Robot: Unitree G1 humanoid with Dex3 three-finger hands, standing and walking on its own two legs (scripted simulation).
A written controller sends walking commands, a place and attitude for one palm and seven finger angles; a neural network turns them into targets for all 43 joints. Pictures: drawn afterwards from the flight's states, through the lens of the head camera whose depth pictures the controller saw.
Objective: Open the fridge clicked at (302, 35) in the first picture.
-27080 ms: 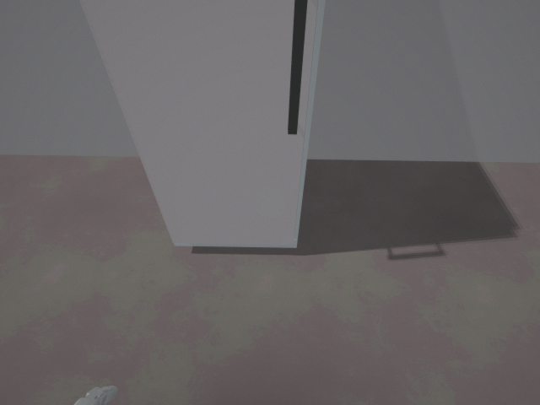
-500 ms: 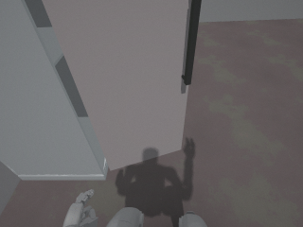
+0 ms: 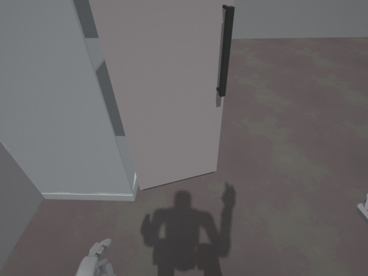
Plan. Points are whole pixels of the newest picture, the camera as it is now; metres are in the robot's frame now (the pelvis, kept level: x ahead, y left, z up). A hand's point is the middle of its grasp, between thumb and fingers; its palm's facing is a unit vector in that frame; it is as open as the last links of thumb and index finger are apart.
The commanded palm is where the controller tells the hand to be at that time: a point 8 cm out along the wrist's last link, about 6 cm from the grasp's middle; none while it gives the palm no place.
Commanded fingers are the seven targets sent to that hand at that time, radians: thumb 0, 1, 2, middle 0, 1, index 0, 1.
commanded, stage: stop stepping back and stand still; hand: right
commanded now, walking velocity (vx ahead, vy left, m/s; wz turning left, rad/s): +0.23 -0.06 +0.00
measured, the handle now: (223, 54) +0.94 -0.09 +0.12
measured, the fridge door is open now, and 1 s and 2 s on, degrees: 71 71 71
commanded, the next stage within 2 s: let the arm hang, fingers relaxed in 0.52 s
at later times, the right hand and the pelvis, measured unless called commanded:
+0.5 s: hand out of the picture +0.14 -0.25 +0.17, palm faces +0.39 +0.79 -0.47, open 7.4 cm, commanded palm +0.08 -0.30 +0.17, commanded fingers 0.00 -0.90 -0.90 0.20 0.30 0.20 0.30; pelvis -0.08 -0.01 -0.02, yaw +4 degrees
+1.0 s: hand out of the picture -0.03 -0.20 -0.19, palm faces -0.07 +0.98 -0.19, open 6.8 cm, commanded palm none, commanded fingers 0.00 -0.90 -0.90 0.20 0.30 0.20 0.30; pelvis -0.07 -0.01 -0.01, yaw +2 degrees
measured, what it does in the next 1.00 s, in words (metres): steps on the spot: left foot, then right foot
